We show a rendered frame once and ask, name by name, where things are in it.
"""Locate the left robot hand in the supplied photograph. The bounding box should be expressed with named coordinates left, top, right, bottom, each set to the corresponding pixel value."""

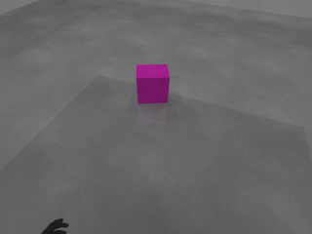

left=41, top=218, right=69, bottom=234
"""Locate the carton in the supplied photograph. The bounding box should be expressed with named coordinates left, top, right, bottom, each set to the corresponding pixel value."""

left=136, top=64, right=170, bottom=104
